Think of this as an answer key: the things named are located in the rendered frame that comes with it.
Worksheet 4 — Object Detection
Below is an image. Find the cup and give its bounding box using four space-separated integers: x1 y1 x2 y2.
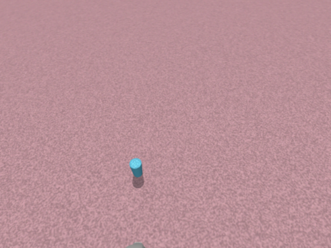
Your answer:
129 158 142 177

